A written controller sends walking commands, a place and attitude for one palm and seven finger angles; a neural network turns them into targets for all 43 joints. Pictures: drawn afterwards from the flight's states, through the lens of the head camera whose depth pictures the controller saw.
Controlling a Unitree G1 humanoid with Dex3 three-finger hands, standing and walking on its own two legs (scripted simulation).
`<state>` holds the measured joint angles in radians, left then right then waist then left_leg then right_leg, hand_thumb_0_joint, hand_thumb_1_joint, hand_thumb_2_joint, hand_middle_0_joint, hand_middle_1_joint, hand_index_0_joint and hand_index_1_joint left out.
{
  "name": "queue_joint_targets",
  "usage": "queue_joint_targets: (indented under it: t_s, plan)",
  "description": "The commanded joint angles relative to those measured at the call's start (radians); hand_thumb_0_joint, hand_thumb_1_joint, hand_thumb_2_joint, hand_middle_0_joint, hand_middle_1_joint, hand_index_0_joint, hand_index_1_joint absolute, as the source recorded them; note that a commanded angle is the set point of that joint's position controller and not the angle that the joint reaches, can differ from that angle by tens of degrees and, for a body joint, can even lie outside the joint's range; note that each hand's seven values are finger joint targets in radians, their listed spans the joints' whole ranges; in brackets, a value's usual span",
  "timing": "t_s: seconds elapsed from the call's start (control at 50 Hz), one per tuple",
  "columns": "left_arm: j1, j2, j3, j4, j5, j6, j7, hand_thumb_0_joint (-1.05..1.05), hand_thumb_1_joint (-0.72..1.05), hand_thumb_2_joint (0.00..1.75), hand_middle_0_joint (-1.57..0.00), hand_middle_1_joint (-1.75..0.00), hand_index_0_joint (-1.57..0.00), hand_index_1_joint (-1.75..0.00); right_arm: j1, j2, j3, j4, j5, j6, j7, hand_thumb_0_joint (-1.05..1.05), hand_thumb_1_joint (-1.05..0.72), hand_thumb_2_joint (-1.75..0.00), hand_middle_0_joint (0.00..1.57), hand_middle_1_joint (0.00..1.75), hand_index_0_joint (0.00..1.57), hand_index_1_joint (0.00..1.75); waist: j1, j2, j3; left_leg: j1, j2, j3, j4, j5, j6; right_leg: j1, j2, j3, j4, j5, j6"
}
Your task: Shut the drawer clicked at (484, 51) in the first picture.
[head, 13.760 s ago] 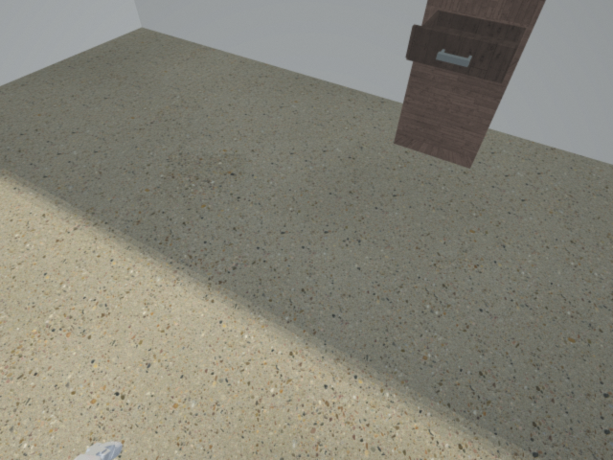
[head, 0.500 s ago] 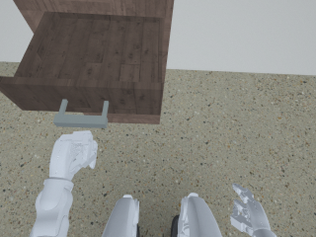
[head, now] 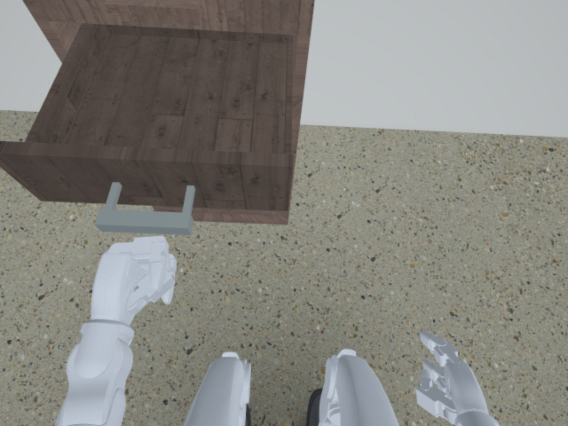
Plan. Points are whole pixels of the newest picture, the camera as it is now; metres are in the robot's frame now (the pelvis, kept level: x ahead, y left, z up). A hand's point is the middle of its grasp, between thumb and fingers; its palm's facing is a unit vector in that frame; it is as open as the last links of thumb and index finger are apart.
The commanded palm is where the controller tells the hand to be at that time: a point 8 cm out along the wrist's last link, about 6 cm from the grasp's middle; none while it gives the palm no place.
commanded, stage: push the drawer shut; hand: left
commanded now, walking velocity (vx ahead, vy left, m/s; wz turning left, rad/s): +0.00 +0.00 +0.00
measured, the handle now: (149, 207) +0.40 +0.21 +0.02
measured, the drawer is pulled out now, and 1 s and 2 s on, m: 0.26 0.16 0.04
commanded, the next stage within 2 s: none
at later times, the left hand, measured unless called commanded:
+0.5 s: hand (172, 249) +0.34 +0.17 +0.01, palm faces -0.02 -1.00 -0.06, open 3.0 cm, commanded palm +0.34 +0.22 +0.02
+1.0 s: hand (180, 198) +0.42 +0.17 +0.02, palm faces -0.01 -1.00 -0.05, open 3.1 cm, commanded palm +0.41 +0.22 +0.02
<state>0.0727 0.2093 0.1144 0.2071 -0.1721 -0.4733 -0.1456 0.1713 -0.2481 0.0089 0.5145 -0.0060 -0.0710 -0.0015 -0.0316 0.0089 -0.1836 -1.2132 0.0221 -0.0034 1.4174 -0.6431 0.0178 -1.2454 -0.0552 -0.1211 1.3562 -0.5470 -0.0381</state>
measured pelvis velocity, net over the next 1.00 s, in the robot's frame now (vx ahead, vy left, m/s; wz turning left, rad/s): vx -0.02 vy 0.00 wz -0.01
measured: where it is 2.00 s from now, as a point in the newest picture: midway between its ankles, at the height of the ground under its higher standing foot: outside the picture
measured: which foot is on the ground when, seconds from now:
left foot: down 0.00-1.00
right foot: down 0.00-1.00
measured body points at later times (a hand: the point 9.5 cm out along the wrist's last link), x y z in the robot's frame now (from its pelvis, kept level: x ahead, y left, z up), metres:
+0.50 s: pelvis -0.02 -0.01 +0.00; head +0.11 +0.01 +0.43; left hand +0.33 +0.22 +0.02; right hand +0.14 -0.25 -0.11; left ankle +0.01 +0.11 -0.59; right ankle +0.05 -0.11 -0.59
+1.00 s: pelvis -0.02 +0.00 +0.00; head +0.12 +0.02 +0.42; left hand +0.41 +0.22 +0.02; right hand +0.07 -0.26 -0.12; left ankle +0.01 +0.11 -0.59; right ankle +0.05 -0.11 -0.59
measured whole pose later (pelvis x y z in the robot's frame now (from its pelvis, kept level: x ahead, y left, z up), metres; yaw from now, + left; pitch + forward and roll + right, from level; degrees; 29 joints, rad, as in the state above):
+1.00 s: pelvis -0.02 +0.00 +0.00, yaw -1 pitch +26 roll -2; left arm -0.55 0.32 0.28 0.83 -0.13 -0.53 -0.18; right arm 0.25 -0.27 0.03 0.63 -0.02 -0.06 -0.02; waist -0.11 0.01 -0.16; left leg -1.28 0.03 0.01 1.41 -0.59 0.02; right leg -1.31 -0.05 -0.11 1.34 -0.48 -0.04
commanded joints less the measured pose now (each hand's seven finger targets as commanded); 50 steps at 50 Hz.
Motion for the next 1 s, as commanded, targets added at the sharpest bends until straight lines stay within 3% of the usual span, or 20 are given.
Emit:
queue_joint_targets:
  t_s: [0.0, 0.04, 0.12, 0.28, 0.32, 0.48, 0.52, 0.58, 0.68, 0.7, 0.74, 0.78, 0.84, 0.88, 0.94, 0.98]
  plan:
    - [-0.190, 0.109, 0.058, -0.181, -0.018, -0.068, 0.001, 0.00, 0.90, 0.90, -1.40, -1.60, -1.40, -1.60, 0.025, -0.142, -0.061, -0.107, 0.005, -0.047, -0.011, 0.00, -0.90, -0.90, 0.20, 0.30, 0.20, 0.30, -0.014, 0.036, -0.395, 0.184, -0.034, -0.043, -0.198, 0.332, 0.004, 0.326, 0.047, 0.089, -0.163, 0.236, 0.005]
    - [-0.180, 0.118, 0.070, -0.156, -0.021, -0.054, -0.008, 0.00, 0.90, 0.90, -1.40, -1.60, -1.40, -1.60, 0.030, -0.142, -0.059, -0.107, 0.006, -0.042, -0.009, 0.00, -0.90, -0.90, 0.20, 0.30, 0.20, 0.30, -0.006, 0.042, -0.411, 0.190, -0.035, -0.039, -0.202, 0.352, 0.004, 0.348, 0.049, 0.091, -0.164, 0.259, 0.005]
    - [-0.261, 0.126, 0.070, -0.126, -0.021, -0.036, -0.010, 0.00, 0.90, 0.90, -1.40, -1.60, -1.40, -1.60, 0.034, -0.145, -0.057, -0.102, 0.009, -0.036, -0.011, 0.00, -0.90, -0.90, 0.20, 0.30, 0.20, 0.30, -0.022, 0.041, -0.397, 0.177, -0.032, -0.038, -0.201, 0.341, 0.006, 0.345, 0.050, 0.093, -0.169, 0.257, 0.007]
    - [-0.473, 0.141, 0.076, -0.064, -0.012, -0.072, 0.005, 0.00, 0.90, 0.90, -1.40, -1.60, -1.40, -1.60, 0.038, -0.148, -0.054, -0.058, 0.005, -0.048, -0.024, 0.00, -0.90, -0.90, 0.20, 0.30, 0.20, 0.30, -0.052, 0.034, -0.377, 0.160, -0.032, -0.037, -0.194, 0.262, 0.008, 0.299, 0.045, 0.105, -0.191, 0.169, 0.013]
    - [-0.517, 0.181, 0.103, -0.049, -0.012, -0.080, 0.003, 0.00, 0.90, 0.90, -1.40, -1.60, -1.40, -1.60, 0.044, -0.153, -0.052, -0.049, 0.004, -0.053, -0.030, 0.00, -0.90, -0.90, 0.20, 0.30, 0.20, 0.30, -0.052, 0.035, -0.391, 0.149, -0.032, -0.037, -0.190, 0.248, 0.010, 0.304, 0.046, 0.112, -0.192, 0.150, 0.012]
    - [-0.677, 0.183, 0.101, 0.050, -0.017, -0.076, -0.009, 0.00, 0.90, 0.90, -1.40, -1.60, -1.40, -1.60, 0.053, -0.157, -0.046, -0.026, 0.009, -0.059, -0.039, 0.00, -0.90, -0.90, 0.20, 0.30, 0.20, 0.30, -0.062, 0.075, -0.416, 0.172, -0.034, -0.040, -0.213, 0.200, 0.005, 0.280, 0.044, 0.114, -0.209, 0.101, 0.013]
    - [-0.715, 0.211, 0.125, 0.092, -0.021, -0.073, -0.005, 0.00, 0.90, 0.90, -1.40, -1.60, -1.40, -1.60, 0.062, -0.162, -0.043, -0.020, 0.008, -0.059, -0.041, 0.00, -0.90, -0.90, 0.20, 0.30, 0.20, 0.30, -0.072, 0.051, -0.406, 0.149, -0.033, -0.040, -0.210, 0.179, 0.008, 0.286, 0.047, 0.119, -0.217, 0.080, 0.015]
    - [-0.759, 0.225, 0.143, 0.128, -0.014, -0.082, -0.004, 0.00, 0.90, 0.90, -1.40, -1.60, -1.40, -1.60, 0.071, -0.161, -0.042, -0.016, 0.007, -0.058, -0.039, 0.00, -0.90, -0.90, 0.20, 0.30, 0.20, 0.30, -0.062, 0.074, -0.428, 0.161, -0.034, -0.041, -0.222, 0.193, 0.002, 0.296, 0.046, 0.117, -0.214, 0.093, 0.012]
    - [-0.853, 0.219, 0.139, 0.233, -0.005, -0.092, 0.000, 0.00, 0.90, 0.90, -1.40, -1.60, -1.40, -1.60, 0.089, -0.165, -0.042, -0.001, 0.005, -0.054, -0.036, 0.00, -0.90, -0.90, 0.20, 0.30, 0.20, 0.30, -0.085, 0.058, -0.394, 0.146, -0.034, -0.041, -0.228, 0.161, 0.003, 0.265, 0.047, 0.115, -0.222, 0.071, 0.015]
    - [-0.876, 0.240, 0.155, 0.245, -0.004, -0.097, 0.004, 0.00, 0.90, 0.90, -1.40, -1.60, -1.40, -1.60, 0.094, -0.167, -0.041, 0.005, 0.004, -0.053, -0.036, 0.00, -0.90, -0.90, 0.20, 0.30, 0.20, 0.30, -0.086, 0.051, -0.397, 0.136, -0.034, -0.039, -0.226, 0.151, 0.004, 0.273, 0.046, 0.121, -0.228, 0.060, 0.016]
    - [-0.897, 0.286, 0.193, 0.297, 0.004, -0.101, 0.001, 0.00, 0.90, 0.90, -1.40, -1.60, -1.40, -1.60, 0.106, -0.172, -0.039, 0.006, 0.001, -0.047, -0.037, 0.00, -0.90, -0.90, 0.20, 0.30, 0.20, 0.30, -0.081, 0.042, -0.410, 0.119, -0.035, -0.039, -0.224, 0.152, 0.006, 0.285, 0.049, 0.124, -0.222, 0.058, 0.015]
    - [-0.954, 0.266, 0.173, 0.322, 0.007, -0.109, -0.003, 0.00, 0.90, 0.90, -1.40, -1.60, -1.40, -1.60, 0.112, -0.171, -0.038, 0.013, 0.001, -0.044, -0.036, 0.00, -0.90, -0.90, 0.20, 0.30, 0.20, 0.30, -0.095, 0.061, -0.406, 0.130, -0.035, -0.041, -0.226, 0.159, 0.005, 0.269, 0.048, 0.119, -0.217, 0.071, 0.015]
    - [-0.965, 0.311, 0.212, 0.352, 0.011, -0.115, -0.011, 0.00, 0.90, 0.90, -1.40, -1.60, -1.40, -1.60, 0.132, -0.178, -0.041, 0.016, -0.004, -0.038, -0.032, 0.00, -0.90, -0.90, 0.20, 0.30, 0.20, 0.30, -0.080, 0.091, -0.468, 0.163, -0.033, -0.043, -0.223, 0.213, 0.001, 0.282, 0.052, 0.114, -0.202, 0.117, 0.011]
    - [-1.003, 0.285, 0.191, 0.388, 0.012, -0.114, -0.012, 0.00, 0.90, 0.90, -1.40, -1.60, -1.40, -1.60, 0.139, -0.179, -0.042, 0.025, -0.003, -0.031, -0.029, 0.00, -0.90, -0.90, 0.20, 0.30, 0.20, 0.30, -0.102, 0.081, -0.439, 0.169, -0.029, -0.049, -0.227, 0.215, 0.002, 0.252, 0.053, 0.106, -0.204, 0.120, 0.013]
    - [-1.014, 0.311, 0.218, 0.421, 0.015, -0.120, -0.014, 0.00, 0.90, 0.90, -1.40, -1.60, -1.40, -1.60, 0.157, -0.186, -0.045, 0.029, -0.006, -0.024, -0.023, 0.00, -0.90, -0.90, 0.20, 0.30, 0.20, 0.30, -0.094, 0.088, -0.459, 0.183, -0.028, -0.053, -0.230, 0.233, 0.000, 0.253, 0.057, 0.102, -0.197, 0.134, 0.011]
    - [-1.055, 0.289, 0.199, 0.444, 0.019, -0.120, -0.013, 0.00, 0.90, 0.90, -1.40, -1.60, -1.40, -1.60, 0.166, -0.184, -0.046, 0.035, -0.007, -0.017, -0.019, 0.00, -0.90, -0.90, 0.20, 0.30, 0.20, 0.30, -0.110, 0.091, -0.454, 0.189, -0.026, -0.056, -0.227, 0.246, 0.000, 0.238, 0.056, 0.099, -0.195, 0.147, 0.013]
